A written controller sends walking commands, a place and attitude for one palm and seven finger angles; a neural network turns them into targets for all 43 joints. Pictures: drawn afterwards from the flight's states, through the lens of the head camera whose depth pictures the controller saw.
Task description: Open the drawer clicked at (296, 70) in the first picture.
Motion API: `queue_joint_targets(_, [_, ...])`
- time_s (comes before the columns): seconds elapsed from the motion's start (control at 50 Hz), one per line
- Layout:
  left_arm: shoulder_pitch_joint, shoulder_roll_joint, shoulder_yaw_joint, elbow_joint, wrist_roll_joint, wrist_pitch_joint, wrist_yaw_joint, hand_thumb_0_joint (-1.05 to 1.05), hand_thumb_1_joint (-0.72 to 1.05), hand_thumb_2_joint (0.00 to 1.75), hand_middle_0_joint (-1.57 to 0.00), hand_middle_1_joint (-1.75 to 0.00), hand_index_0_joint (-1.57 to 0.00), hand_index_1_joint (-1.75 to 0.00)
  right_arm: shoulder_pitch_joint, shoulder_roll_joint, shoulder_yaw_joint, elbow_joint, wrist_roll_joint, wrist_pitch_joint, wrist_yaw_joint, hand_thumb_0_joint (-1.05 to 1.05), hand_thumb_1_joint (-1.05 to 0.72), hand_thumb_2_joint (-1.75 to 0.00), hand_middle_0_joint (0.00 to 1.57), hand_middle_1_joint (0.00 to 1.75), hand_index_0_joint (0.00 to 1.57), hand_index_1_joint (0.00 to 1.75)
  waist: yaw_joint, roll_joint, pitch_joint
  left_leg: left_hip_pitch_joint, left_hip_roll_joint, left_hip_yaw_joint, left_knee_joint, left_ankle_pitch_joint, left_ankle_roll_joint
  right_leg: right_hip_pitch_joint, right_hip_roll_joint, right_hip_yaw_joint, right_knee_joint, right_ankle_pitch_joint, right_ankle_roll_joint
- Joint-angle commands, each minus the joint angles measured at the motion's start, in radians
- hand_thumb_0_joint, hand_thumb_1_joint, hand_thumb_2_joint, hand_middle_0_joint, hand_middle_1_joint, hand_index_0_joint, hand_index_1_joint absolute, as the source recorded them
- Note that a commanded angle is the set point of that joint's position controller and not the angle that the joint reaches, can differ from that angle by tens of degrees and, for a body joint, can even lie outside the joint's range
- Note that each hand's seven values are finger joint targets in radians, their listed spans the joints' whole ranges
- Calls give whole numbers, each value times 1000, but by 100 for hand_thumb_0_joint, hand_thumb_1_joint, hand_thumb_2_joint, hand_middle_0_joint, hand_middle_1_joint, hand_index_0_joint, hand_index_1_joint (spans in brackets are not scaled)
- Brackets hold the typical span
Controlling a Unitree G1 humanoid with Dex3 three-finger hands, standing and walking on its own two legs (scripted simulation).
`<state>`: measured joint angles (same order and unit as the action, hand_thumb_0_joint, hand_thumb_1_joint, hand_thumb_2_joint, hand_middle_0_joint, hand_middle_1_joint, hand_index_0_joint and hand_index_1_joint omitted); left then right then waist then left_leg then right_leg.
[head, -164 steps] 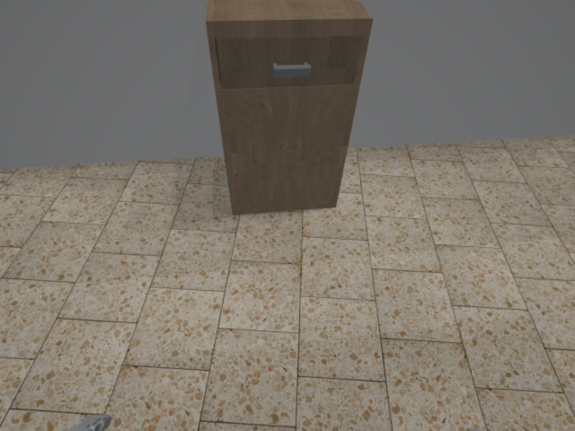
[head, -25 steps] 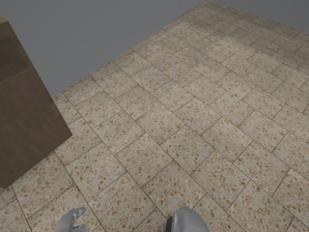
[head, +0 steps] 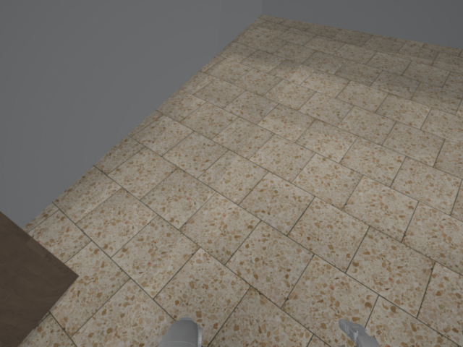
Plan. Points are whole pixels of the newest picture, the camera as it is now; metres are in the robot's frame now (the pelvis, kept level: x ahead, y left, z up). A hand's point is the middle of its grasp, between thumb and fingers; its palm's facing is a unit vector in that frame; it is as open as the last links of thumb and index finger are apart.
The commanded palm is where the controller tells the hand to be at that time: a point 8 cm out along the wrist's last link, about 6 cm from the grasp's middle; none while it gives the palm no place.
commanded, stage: walk to a spot facing it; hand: left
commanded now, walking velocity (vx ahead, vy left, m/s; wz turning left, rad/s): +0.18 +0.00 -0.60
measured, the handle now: out of the picture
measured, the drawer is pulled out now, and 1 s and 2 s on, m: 0.00 0.00 0.00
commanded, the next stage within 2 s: turn to face it in 0.04 s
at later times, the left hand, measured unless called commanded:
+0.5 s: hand (133, 317) +0.19 +0.24 -0.17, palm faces -0.02 -0.98 -0.17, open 7.3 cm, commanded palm none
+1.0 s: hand out of the picture +0.14 +0.24 -0.16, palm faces +0.26 -0.93 -0.25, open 7.4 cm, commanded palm none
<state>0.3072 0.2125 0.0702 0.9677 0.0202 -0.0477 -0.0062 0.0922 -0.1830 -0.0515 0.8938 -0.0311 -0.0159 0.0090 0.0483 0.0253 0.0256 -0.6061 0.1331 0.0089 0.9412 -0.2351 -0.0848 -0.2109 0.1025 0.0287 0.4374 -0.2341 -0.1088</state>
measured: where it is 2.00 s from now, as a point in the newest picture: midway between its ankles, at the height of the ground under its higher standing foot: outside the picture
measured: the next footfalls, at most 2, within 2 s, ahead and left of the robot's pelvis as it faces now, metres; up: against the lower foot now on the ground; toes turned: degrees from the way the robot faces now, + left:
left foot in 0.18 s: +0.17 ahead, +0.15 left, +0.00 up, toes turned -2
right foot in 0.66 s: +0.14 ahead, -0.07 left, +0.00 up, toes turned -1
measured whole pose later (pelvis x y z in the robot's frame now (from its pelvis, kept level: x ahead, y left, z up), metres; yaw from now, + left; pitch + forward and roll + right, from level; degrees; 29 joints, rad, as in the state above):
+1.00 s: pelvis +0.10 +0.04 +0.00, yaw +15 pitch -1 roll +2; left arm 0.19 0.18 0.04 0.91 0.03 0.01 0.02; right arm 0.17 -0.26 -0.10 0.94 -0.02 0.08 0.02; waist -0.02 0.00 0.09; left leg -0.45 0.06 0.07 0.94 -0.41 -0.07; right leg -0.17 -0.14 -0.24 0.55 -0.34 0.00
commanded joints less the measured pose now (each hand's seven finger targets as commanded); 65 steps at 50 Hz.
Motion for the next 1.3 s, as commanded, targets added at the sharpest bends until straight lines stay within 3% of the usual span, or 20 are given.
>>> queue_joint_targets(0.0, [108, 149, 34, -46, 2, -13, 15, 0, 90, 90, -20, -30, -20, -30, -95, -78, -13, -110, 12, -22, -3, 0, -90, -90, 20, 30, 20, 30, 26, -130, -32, -32, -44, 11, -104, -60, 5, 152, -292, 335, -92, 409, -100])
queue_joint_targets(0.08, [97, 170, 44, -52, 0, 6, 20, 0, 90, 90, -20, -30, -20, -30, -107, -89, -10, -128, 24, -21, -14, 0, -90, -90, 20, 30, 20, 30, 13, -165, -38, 138, -100, 26, -268, -112, 23, 139, -281, 363, -18, 571, -77])
queue_joint_targets(0.12, [43, 170, 45, -63, -5, 12, 22, 0, 90, 90, -20, -30, -20, -30, 21, -111, -12, -89, 23, -25, -30, 0, -90, -90, 20, 30, 20, 30, -59, -139, -88, 361, -115, 39, -471, 1, 37, 76, -222, 313, 112, 615, -22])
queue_joint_targets(0.14, [35, 139, 38, -66, -14, 8, 22, 0, 90, 90, -20, -30, -20, -30, 140, -148, -15, -45, 14, -34, -40, 0, -90, -90, 20, 30, 20, 30, -108, -77, -158, 609, -36, 3, -552, 183, 65, -49, -156, 247, 237, 501, 27])
queue_joint_targets(0.16, [94, 80, 25, -59, -25, 6, 15, 0, 90, 90, -20, -30, -20, -30, 237, -245, -30, -17, 1, -41, -41, 0, -90, -90, 20, 30, 20, 30, -120, 181, -253, 862, 251, -291, -507, 557, 190, -303, -30, 107, 491, -29, 89])
queue_joint_targets(0.18, [144, 79, 16, -43, -12, -1, 22, 0, 90, 90, -20, -30, -20, -30, 242, -252, -20, -20, 13, -22, -36, 0, -90, -90, 20, 30, 20, 30, -93, 204, -227, 784, 368, -330, -526, 703, 287, -333, -57, 27, 658, -404, 112])
queue_joint_targets(0.24, [95, 48, 0, 18, -1, 27, 26, 0, 90, 90, -20, -30, -20, -30, 104, -131, 22, -24, 11, -21, -41, 0, -90, -90, 20, 30, 20, 30, -41, 130, -3, 421, 214, -222, -644, 445, 277, -281, -139, 25, 683, -290, 136])
queue_joint_targets(0.3, [109, 15, -21, 53, 0, 46, 21, 0, 90, 90, -20, -30, -20, -30, 87, -105, 29, 15, 18, -25, -40, 0, -90, -90, 20, 30, 20, 30, -6, 136, -1, 338, 102, -107, -665, 466, 234, -153, -163, -35, 512, -167, 150])
queue_joint_targets(0.48, [-132, 27, 1, -43, -8, 65, 35, 0, 90, 90, -20, -30, -20, -30, 243, -165, -26, 85, 6, 12, -36, 0, -90, -90, 20, 30, 20, 30, -73, 119, -37, 435, 107, -281, -624, 428, 269, -213, -139, -51, 396, -203, 166])
queue_joint_targets(0.6, [-108, 41, 9, -76, -22, 47, 43, 0, 90, 90, -20, -30, -20, -30, 252, -174, -49, 71, 14, 23, -30, 0, -90, -90, 20, 30, 20, 30, -38, 104, -120, 389, 45, -316, -490, 499, 214, 24, -116, -54, 1, -4, 154])
queue_joint_targets(0.62, [-80, 74, 16, -70, -21, 39, 47, 0, 90, 90, -20, -30, -20, -30, 257, -149, -48, 62, 22, 21, -25, 0, -90, -90, 20, 30, 20, 30, -29, 42, -148, 278, 6, -284, -439, 367, 162, 189, -187, -2, -100, 111, 137])
queue_joint_targets(0.66, [-46, 195, 32, -79, -5, 34, 55, 0, 90, 90, -20, -30, -20, -30, 272, -86, -44, 19, 21, 24, -21, 0, -90, -90, 20, 30, 20, 30, -21, -259, -154, -9, -170, -16, -82, -363, 41, 323, -607, 220, -87, 490, -34])
queue_joint_targets(0.78, [-142, 109, 8, -113, -5, 31, 52, 0, 90, 90, -20, -30, -20, -30, 206, -88, -50, 40, 9, 72, 3, 0, -90, -90, 20, 30, 20, 30, -70, -174, 13, 4, -72, 15, 275, -173, 2, 74, -437, -62, -79, 496, -12])
queue_joint_targets(0.98, [-54, 204, 31, -104, 10, 53, 38, 0, 90, 90, -20, -30, -20, -30, 2, -110, -31, -65, 16, 63, 22, 0, -90, -90, 20, 30, 20, 30, -11, -251, -12, 164, -91, 120, -131, -188, 25, 109, -466, -146, -6, 465, 0])
queue_joint_targets(1.04, [-49, 220, 39, -105, 4, 59, 31, 0, 90, 90, -20, -30, -20, -30, 57, -152, -38, -74, 12, 50, 18, 0, -90, -90, 20, 30, 20, 30, -51, -197, -77, 351, -115, 149, -393, -45, 49, 84, -450, -207, 154, 466, 62])
queue_joint_targets(1.06, [-46, 210, 38, -114, -4, 60, 26, 0, 90, 90, -20, -30, -20, -30, 136, -217, -54, -59, 9, 40, 16, 0, -90, -90, 20, 30, 20, 30, -99, -74, -145, 563, -53, 76, -506, 145, 83, -46, -427, -231, 341, 372, 113])
queue_joint_targets(1.08, [-62, 142, 26, -162, -12, 61, 14, 0, 90, 90, -20, -30, -20, -30, 211, -354, -88, -55, 5, 29, 11, 0, -90, -90, 20, 30, 20, 30, -142, 271, -190, 750, 249, -327, -532, 569, 231, -364, -268, -252, 603, -282, 203])
queue_joint_targets(1.1, [-134, 143, 11, -200, -1, 71, 22, 0, 90, 90, -20, -30, -20, -30, 280, -393, -88, -32, 22, 37, 9, 0, -90, -90, 20, 30, 20, 30, -163, 206, -189, 696, 334, -339, -533, 692, 308, -400, -247, -137, 719, -451, 200])
queue_joint_targets(1.2, [-76, 151, 31, -121, 1, 82, 11, 0, 90, 90, -20, -30, -20, -30, 30, -270, -51, -93, 15, 23, -13, 0, -90, -90, 20, 30, 20, 30, -56, 130, -76, 449, 114, -190, -599, 313, 226, -351, -236, -45, 750, -163, 204])
queue_joint_targets(1.28, [-76, 144, 28, -127, -1, 86, 16, 0, 90, 90, -20, -30, -20, -30, 49, -268, -56, -87, 15, 26, -10, 0, -90, -90, 20, 30, 20, 30, -63, 101, -69, 437, 93, -227, -626, 224, 241, -320, -208, -41, 632, -146, 212])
